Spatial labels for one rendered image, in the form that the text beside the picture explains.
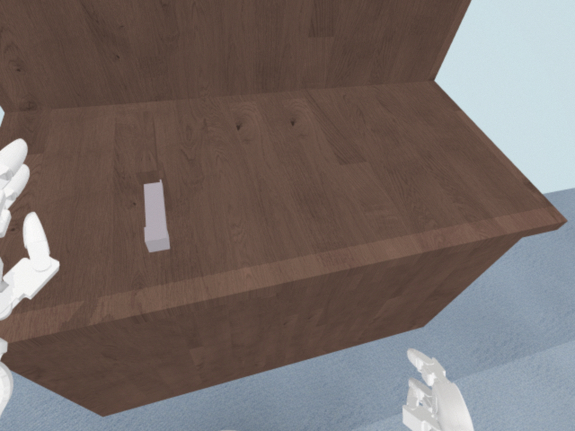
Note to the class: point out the tap lever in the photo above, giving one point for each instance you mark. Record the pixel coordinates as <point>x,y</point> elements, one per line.
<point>156,234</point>

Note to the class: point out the right robot hand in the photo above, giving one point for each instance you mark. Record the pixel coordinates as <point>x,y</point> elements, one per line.
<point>443,408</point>

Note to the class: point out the counter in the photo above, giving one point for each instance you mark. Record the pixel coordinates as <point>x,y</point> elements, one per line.
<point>321,190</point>

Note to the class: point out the left robot hand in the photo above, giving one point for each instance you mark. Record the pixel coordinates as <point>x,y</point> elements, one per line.
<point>28,276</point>

